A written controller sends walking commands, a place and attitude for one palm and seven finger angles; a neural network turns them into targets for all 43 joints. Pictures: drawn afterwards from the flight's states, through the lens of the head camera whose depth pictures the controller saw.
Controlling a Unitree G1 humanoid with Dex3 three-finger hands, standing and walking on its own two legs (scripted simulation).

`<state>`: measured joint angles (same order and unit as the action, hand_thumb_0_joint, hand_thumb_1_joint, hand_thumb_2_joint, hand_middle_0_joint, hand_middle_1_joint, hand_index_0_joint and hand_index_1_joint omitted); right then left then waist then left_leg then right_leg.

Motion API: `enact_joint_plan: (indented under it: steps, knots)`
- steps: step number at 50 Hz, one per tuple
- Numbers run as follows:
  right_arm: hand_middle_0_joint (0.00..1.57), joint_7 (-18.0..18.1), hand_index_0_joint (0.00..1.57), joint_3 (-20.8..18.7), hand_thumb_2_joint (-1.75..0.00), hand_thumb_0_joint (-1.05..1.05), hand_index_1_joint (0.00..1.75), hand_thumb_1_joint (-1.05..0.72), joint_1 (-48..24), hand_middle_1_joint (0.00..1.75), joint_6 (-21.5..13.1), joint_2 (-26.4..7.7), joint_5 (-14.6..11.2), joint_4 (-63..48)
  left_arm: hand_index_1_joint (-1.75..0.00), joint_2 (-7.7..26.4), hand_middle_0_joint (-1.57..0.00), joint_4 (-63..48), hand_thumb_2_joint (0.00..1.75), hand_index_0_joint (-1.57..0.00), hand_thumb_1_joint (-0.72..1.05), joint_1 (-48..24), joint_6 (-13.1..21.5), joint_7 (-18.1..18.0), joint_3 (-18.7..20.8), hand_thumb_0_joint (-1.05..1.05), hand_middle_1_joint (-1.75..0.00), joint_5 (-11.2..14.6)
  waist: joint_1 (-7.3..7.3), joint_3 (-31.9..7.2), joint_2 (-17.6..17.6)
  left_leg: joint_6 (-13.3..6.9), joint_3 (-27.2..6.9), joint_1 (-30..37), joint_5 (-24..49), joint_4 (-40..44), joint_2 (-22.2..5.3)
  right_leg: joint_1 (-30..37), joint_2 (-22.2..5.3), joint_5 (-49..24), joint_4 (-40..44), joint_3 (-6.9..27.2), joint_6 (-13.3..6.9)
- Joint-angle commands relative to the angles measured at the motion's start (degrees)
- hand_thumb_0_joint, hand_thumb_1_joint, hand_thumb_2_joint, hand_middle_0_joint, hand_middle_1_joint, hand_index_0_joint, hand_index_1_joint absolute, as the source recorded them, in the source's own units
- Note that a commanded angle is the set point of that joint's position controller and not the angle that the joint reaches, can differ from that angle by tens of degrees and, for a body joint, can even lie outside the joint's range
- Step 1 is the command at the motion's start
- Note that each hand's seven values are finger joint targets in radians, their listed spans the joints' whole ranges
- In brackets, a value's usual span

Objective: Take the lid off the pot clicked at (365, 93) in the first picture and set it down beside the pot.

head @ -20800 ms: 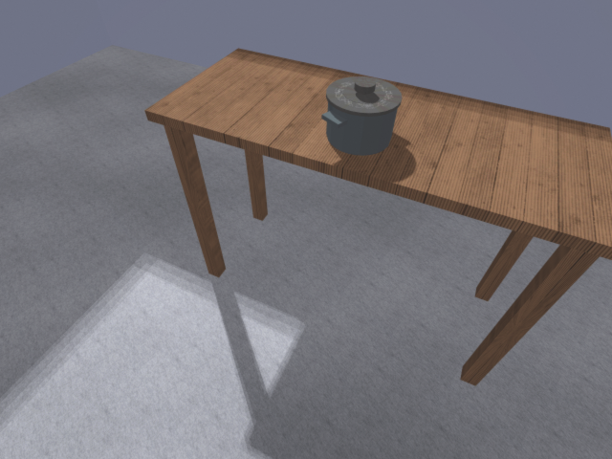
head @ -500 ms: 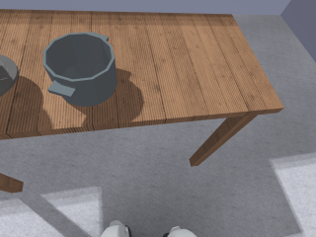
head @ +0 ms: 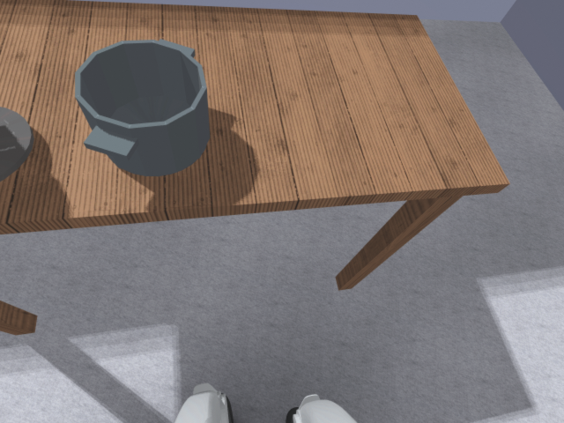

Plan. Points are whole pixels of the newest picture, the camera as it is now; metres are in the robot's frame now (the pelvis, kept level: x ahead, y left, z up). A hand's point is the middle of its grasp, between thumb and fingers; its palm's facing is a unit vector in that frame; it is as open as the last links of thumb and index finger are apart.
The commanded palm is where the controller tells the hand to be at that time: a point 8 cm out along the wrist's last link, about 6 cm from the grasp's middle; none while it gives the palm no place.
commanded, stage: open the fingers wide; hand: left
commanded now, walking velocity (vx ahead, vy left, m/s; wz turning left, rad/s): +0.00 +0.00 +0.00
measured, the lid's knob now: out of the picture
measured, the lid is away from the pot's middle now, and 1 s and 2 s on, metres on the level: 0.24 0.24 0.24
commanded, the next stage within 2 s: raise the empty hand in 1.10 s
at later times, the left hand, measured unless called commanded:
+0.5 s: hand out of the picture +0.44 +0.37 +0.09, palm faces -0.44 -0.15 -0.89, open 7.9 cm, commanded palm +0.49 +0.36 +0.15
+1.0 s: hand out of the picture +0.46 +0.37 +0.10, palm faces -0.41 -0.16 -0.90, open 10.7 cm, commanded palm +0.50 +0.36 +0.15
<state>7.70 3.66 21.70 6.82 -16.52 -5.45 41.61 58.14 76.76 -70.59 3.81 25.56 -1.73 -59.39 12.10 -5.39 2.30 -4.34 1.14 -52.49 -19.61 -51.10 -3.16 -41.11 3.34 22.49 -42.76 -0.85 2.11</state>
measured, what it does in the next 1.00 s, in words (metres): stands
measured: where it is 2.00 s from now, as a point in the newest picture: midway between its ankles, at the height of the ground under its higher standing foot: outside the picture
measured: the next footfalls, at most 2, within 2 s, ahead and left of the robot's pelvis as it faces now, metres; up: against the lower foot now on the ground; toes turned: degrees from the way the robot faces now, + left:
none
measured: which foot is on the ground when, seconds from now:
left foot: down 0.00-1.00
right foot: down 0.00-1.00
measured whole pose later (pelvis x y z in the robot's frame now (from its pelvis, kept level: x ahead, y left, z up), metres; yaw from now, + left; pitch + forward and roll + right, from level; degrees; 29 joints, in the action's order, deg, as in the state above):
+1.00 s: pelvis -0.01 +0.00 +0.00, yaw +1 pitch +18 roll -6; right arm 6.1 2.3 20.7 11.2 -15.9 -5.3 39.9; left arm 55.4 68.2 -62.9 9.6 22.5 1.8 -59.3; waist 9.7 -5.1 1.8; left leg -4.5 1.4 -50.3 -18.8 -50.3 -2.2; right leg -39.6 2.5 22.7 -43.7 -0.7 1.7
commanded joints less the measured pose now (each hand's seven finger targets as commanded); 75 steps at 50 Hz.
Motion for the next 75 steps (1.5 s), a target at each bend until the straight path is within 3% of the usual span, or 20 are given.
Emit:
enact_joint_plan:
  steps: [1,5,9,11,12,16,18,21,29,31,33,38,41,48,51,55,59,60,67,75]
  knots:
    - [0.20,-0.8,0.20,-5.6,-0.90,0.00,0.30,-0.90,8.9,0.30,1.2,-12.0,1.6,-4.3,-1.09,18.4,-0.89,-21.2,0.87,-0.81,0.67,-11.4,2.4,-3.8,11.4,0.00,-1.14,-0.4,-5.33,-31.3,16.2,3.1,-6.4,46.1,35.8,3.3,0.4,-7.9,3.5,-11.2,3.0,-4.5,-3.9]
    - [0.20,-0.8,0.20,-5.4,-0.90,0.00,0.30,-0.90,7.5,0.30,3.1,-11.8,1.0,-4.8,-1.09,17.2,-0.83,-24.4,0.78,-0.75,0.63,-16.6,3.8,-4.3,10.2,0.00,-1.13,0.9,-3.45,-27.3,10.9,1.0,-5.0,41.0,28.5,3.9,1.3,-5.8,3.2,-11.0,4.5,-3.5,-3.1]
    - [0.20,-0.6,0.20,-5.9,-0.90,0.00,0.30,-0.90,7.5,0.30,3.4,-12.1,0.7,-4.2,-1.08,18.7,-0.76,-24.1,0.75,-0.69,0.56,-17.8,4.4,-5.2,10.7,0.00,-1.12,0.2,-3.10,-27.2,12.8,1.2,-6.1,42.5,23.1,5.1,1.2,-7.6,3.0,-8.3,5.3,-3.3,-3.5]
    - [0.20,-0.6,0.20,-5.8,-0.90,0.00,0.30,-0.90,7.1,0.30,3.4,-12.0,0.9,-3.5,-1.07,16.1,-0.73,-24.4,0.73,-0.67,0.53,-19.4,5.0,-5.6,8.4,0.00,-1.11,0.1,-2.84,-26.2,16.7,2.1,-7.1,45.3,22.7,5.6,0.6,-11.0,2.8,-6.1,5.3,-3.4,-3.7]
    - [0.20,-0.7,0.20,-5.8,-0.90,0.00,0.30,-0.90,6.9,0.30,3.1,-11.8,0.9,-3.2,-1.07,12.9,-0.72,-23.1,0.72,-0.66,0.52,-18.8,4.8,-5.6,6.1,0.00,-1.11,0.3,-2.33,-24.2,16.3,2.0,-7.4,45.0,21.2,5.9,0.6,-12.2,2.8,-5.7,5.6,-3.6,-3.9]
    - [0.20,-0.6,0.20,-5.7,-0.90,0.00,0.30,-0.90,6.4,0.30,3.1,-11.8,0.8,-3.5,-1.05,14.0,-0.66,-23.2,0.69,-0.60,0.45,-17.9,5.3,-5.4,7.2,0.00,-1.08,1.1,-2.71,-26.3,13.8,1.5,-6.6,44.3,21.4,5.5,1.1,-9.3,2.8,-6.8,5.6,-3.1,-3.7]
    - [0.20,-0.7,0.20,-5.7,-0.90,0.00,0.30,-0.90,5.8,0.30,2.8,-11.9,0.6,-3.3,-1.04,9.0,-0.63,-21.8,0.68,-0.58,0.41,-18.6,4.8,-4.7,3.1,0.00,-1.07,2.1,-1.71,-22.0,11.8,1.3,-6.6,41.9,15.2,6.7,1.1,-10.3,2.5,-5.2,6.2,-3.5,-3.8]
    - [0.20,-0.4,0.20,-5.8,-0.90,0.00,0.30,-0.90,5.7,0.30,2.6,-12.0,0.7,-3.2,-1.03,11.3,-0.59,-24.8,0.67,-0.54,0.36,-20.2,5.5,-5.1,4.6,0.00,-1.05,2.1,-2.58,-26.2,13.7,1.5,-7.2,44.9,16.8,6.8,0.9,-10.0,2.3,-5.3,5.7,-3.2,-3.8]
    - [0.20,-0.1,0.20,-5.0,-0.90,0.00,0.30,-0.90,4.5,0.30,2.2,-11.8,0.0,-3.8,-0.98,12.7,-0.47,-19.1,0.62,-0.45,0.22,-17.0,5.6,-5.7,5.2,0.00,-1.00,1.6,-2.61,-20.2,9.3,0.9,-5.5,36.6,10.5,7.1,2.0,-7.6,2.2,-4.8,5.7,-2.9,-4.0]
    - [0.20,0.0,0.20,-4.9,-0.90,0.00,0.30,-0.90,4.7,0.30,2.4,-11.8,0.3,-3.8,-0.97,14.9,-0.45,-20.5,0.61,-0.43,0.19,-17.4,5.8,-6.1,6.4,0.00,-0.98,0.7,-3.59,-23.0,12.2,1.3,-5.0,38.2,14.4,6.3,1.9,-7.1,2.3,-5.9,4.8,-2.8,-4.2]
    - [0.20,-0.2,0.20,-4.9,-0.90,0.00,0.30,-0.90,4.9,0.30,2.4,-11.7,0.1,-4.3,-0.95,11.9,-0.42,-18.0,0.61,-0.41,0.15,-15.8,5.2,-5.8,4.1,0.00,-0.96,0.6,-2.85,-20.9,10.7,1.2,-4.9,37.2,13.1,6.3,2.1,-7.9,2.4,-5.6,5.2,-2.9,-4.1]
    - [0.20,-0.4,0.20,-5.8,-0.90,0.00,0.30,-0.90,6.3,0.30,2.8,-11.9,0.5,-3.5,-0.90,11.6,-0.36,-21.9,0.62,-0.36,0.04,-19.1,5.1,-4.7,4.4,0.00,-0.90,1.4,-2.69,-26.2,12.3,1.3,-5.8,42.4,20.5,5.6,1.5,-8.3,2.6,-8.0,4.9,-3.1,-3.9]
    - [0.20,-0.3,0.20,-5.9,-0.90,0.00,0.30,-0.90,6.7,0.30,3.3,-12.0,0.7,-3.2,-0.88,15.5,-0.34,-22.5,0.61,-0.34,0.00,-19.0,5.7,-4.7,7.9,0.00,-0.88,1.4,-3.11,-29.0,11.6,1.3,-5.8,43.5,23.7,4.8,1.3,-7.3,2.8,-9.1,4.7,-2.9,-3.6]
    - [0.20,-0.5,0.20,-5.1,-0.90,0.00,0.30,-0.90,6.4,0.30,3.8,-11.8,0.1,-4.1,-0.87,15.1,-0.34,-17.4,0.63,-0.34,0.00,-14.6,5.5,-5.0,6.8,0.00,-0.87,0.3,-3.27,-21.3,8.7,0.9,-4.2,36.0,18.3,5.3,2.3,-6.3,2.9,-8.5,4.7,-2.9,-4.0]
    - [0.20,-0.7,0.20,-5.4,-0.90,0.00,0.30,-0.90,6.7,0.30,4.1,-11.8,0.5,-3.9,-0.86,16.3,-0.35,-20.9,0.64,-0.35,-0.01,-16.7,5.8,-5.2,7.6,0.00,-0.86,-0.2,-3.82,-25.8,13.4,1.5,-4.7,40.7,23.7,4.9,1.7,-7.0,2.9,-9.4,4.2,-2.9,-4.0]
    - [0.20,-0.6,0.20,-5.6,-0.90,0.00,0.30,-0.90,6.8,0.30,4.2,-11.6,0.5,-4.5,-0.86,16.5,-0.35,-23.6,0.65,-0.35,-0.01,-16.3,6.5,-4.5,9.1,0.00,-0.86,1.4,-3.91,-28.9,11.7,1.1,-4.9,42.9,28.5,4.3,1.8,-5.6,3.0,-11.6,4.1,-3.1,-3.8]
    - [0.20,-0.8,0.20,-5.6,-0.90,0.00,0.30,-0.90,6.8,0.30,4.3,-11.8,0.3,-4.0,-0.86,14.8,-0.35,-19.0,0.65,-0.35,-0.01,-15.0,5.6,-4.4,7.6,0.00,-0.86,1.1,-2.67,-22.8,9.5,0.9,-5.0,39.7,21.2,5.1,1.8,-8.0,3.0,-8.3,5.4,-3.1,-3.7]
    - [0.20,-0.6,0.20,-5.3,-0.90,0.00,0.30,-0.90,6.3,0.30,4.2,-11.7,0.2,-4.4,-0.86,16.3,-0.35,-21.3,0.65,-0.35,-0.01,-14.6,6.4,-4.5,8.9,0.00,-0.86,1.5,-3.81,-24.1,9.8,1.0,-4.9,40.2,23.5,5.2,1.8,-6.6,2.9,-9.0,4.7,-3.3,-3.8]
    - [0.20,-0.5,0.20,-5.8,-0.90,0.00,0.30,-0.90,6.3,0.30,3.6,-11.8,0.4,-3.5,-0.86,13.1,-0.35,-23.8,0.65,-0.35,-0.01,-21.0,5.3,-4.4,5.1,0.00,-0.86,1.3,-2.74,-26.6,15.7,1.7,-7.0,46.2,21.4,6.4,0.9,-10.2,2.7,-6.7,6.0,-3.1,-4.0]
    - [0.20,-0.4,0.20,-5.0,-0.90,0.00,0.30,-0.90,5.3,0.30,2.9,-11.6,-0.1,-3.8,-0.86,11.5,-0.35,-21.0,0.65,-0.35,-0.01,-19.7,4.4,-3.2,3.6,0.00,-0.86,1.8,-3.68,-22.9,11.6,1.4,-6.1,42.6,20.2,7.5,1.3,-7.4,2.7,-6.8,6.1,-3.5,-4.1]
